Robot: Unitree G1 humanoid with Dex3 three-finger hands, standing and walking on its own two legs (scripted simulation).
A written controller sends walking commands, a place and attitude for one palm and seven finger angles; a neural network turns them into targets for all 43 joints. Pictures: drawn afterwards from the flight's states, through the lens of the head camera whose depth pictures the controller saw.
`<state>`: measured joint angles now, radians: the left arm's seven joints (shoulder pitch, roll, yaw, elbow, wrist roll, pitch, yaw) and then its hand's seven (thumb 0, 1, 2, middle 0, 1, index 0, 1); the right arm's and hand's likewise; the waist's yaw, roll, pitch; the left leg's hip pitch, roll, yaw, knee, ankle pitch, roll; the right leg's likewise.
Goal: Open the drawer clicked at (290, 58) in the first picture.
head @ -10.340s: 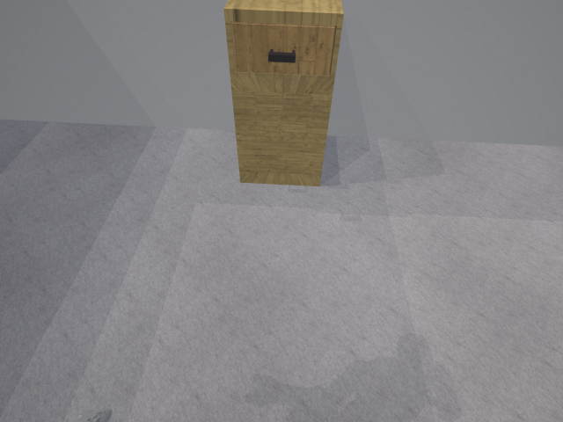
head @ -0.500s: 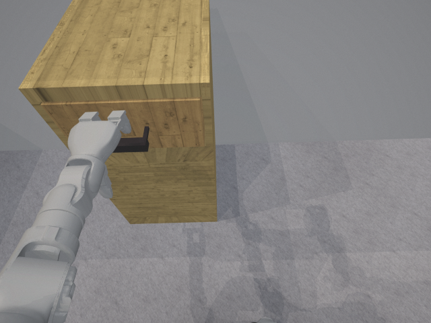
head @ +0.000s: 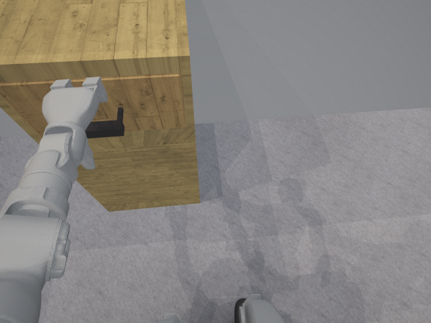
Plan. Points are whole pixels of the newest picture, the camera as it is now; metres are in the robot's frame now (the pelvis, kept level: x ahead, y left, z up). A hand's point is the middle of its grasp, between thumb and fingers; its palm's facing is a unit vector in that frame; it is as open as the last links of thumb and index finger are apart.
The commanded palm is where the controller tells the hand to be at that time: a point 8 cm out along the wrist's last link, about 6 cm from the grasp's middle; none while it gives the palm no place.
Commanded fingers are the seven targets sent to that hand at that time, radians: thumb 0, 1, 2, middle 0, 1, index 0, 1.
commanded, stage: move the hooked fingers above the handle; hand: left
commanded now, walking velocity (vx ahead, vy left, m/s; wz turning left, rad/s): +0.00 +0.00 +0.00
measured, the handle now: (101, 121) +0.55 +0.23 -0.03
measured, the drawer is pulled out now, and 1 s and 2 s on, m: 0.01 0.00 0.00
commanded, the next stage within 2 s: lower the fingers behind the handle in 0.86 s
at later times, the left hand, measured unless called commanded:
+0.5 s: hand (89, 121) +0.51 +0.23 +0.02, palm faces -0.06 -0.03 -1.00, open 13.7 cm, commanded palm +0.49 +0.23 +0.08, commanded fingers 0.00 -0.50 0.30 -0.30 -1.20 -0.30 -1.20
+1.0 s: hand (87, 123) +0.50 +0.23 +0.03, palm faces -0.05 -0.03 -1.00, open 13.8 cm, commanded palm +0.48 +0.23 +0.08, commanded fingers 0.00 -0.50 0.30 -0.30 -1.20 -0.30 -1.20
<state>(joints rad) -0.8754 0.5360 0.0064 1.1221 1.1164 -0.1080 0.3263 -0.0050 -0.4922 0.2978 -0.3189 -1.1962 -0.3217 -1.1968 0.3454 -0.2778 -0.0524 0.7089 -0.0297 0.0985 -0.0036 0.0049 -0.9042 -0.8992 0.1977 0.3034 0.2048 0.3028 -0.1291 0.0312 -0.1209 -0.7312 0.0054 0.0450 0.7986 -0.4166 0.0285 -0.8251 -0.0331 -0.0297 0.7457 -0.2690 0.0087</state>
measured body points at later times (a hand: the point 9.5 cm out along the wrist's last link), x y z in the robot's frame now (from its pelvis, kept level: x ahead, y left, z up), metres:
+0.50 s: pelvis +0.01 +0.00 +0.00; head +0.13 +0.00 +0.43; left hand +0.51 +0.23 +0.08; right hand +0.01 -0.27 -0.13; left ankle -0.03 +0.10 -0.70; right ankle +0.04 -0.13 -0.70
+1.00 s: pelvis +0.01 +0.00 +0.00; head +0.12 -0.01 +0.44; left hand +0.50 +0.23 +0.09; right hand +0.04 -0.29 -0.13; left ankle -0.03 +0.10 -0.70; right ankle +0.04 -0.13 -0.70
